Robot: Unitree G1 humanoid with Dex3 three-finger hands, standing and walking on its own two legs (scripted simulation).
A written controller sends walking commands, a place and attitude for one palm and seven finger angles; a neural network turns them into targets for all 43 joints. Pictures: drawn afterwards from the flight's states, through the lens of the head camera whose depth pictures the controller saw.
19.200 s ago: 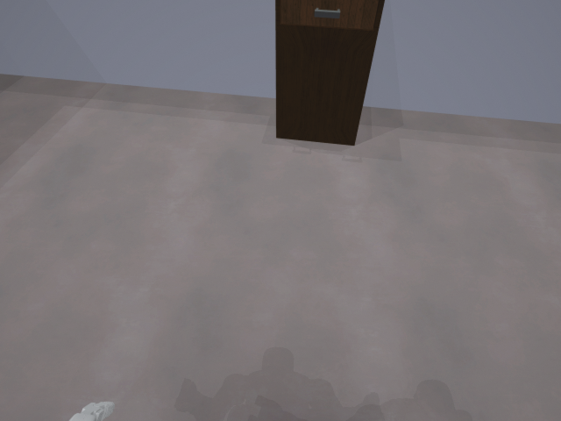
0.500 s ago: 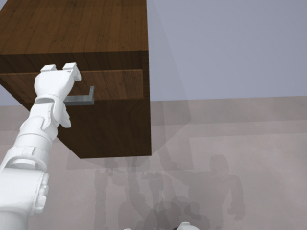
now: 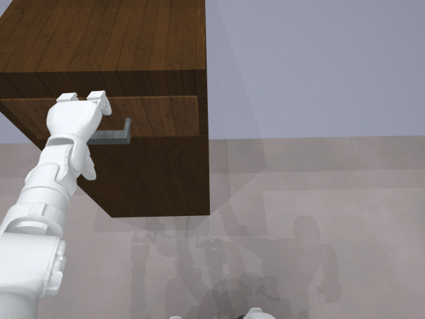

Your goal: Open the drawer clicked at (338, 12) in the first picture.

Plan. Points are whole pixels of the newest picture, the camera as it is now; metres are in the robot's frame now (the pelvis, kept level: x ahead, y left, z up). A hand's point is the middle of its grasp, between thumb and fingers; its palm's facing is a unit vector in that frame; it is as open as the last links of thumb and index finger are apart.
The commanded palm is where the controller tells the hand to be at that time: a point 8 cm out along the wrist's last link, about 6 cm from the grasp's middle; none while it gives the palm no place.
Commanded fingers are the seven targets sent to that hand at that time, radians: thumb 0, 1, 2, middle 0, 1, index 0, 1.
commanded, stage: re-aim the fingers above the handle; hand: left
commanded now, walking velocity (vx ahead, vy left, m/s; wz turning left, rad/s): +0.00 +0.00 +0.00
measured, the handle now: (106, 130) +0.52 +0.25 -0.02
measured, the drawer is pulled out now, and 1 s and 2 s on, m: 0.00 0.00 0.00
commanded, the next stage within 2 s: lower the fingers behind the handle in 1.74 s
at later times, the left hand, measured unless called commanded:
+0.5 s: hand (85, 138) +0.46 +0.26 +0.03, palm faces -0.07 -0.01 -1.00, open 13.8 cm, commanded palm +0.44 +0.25 +0.09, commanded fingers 0.00 -0.50 0.30 -0.30 -1.20 -0.30 -1.20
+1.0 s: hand (87, 139) +0.46 +0.25 +0.03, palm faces -0.07 -0.01 -1.00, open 13.8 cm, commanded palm +0.45 +0.25 +0.09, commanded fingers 0.00 -0.50 0.30 -0.30 -1.20 -0.30 -1.20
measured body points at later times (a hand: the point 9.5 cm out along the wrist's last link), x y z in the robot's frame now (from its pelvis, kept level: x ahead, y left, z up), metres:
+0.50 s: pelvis -0.01 +0.01 +0.00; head +0.09 +0.00 +0.44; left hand +0.46 +0.25 +0.09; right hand +0.01 -0.27 -0.13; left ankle -0.04 +0.10 -0.71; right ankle +0.00 -0.12 -0.71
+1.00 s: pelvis -0.01 +0.01 +0.00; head +0.09 +0.01 +0.44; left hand +0.46 +0.25 +0.09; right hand +0.01 -0.26 -0.14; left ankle -0.04 +0.10 -0.71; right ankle +0.00 -0.12 -0.71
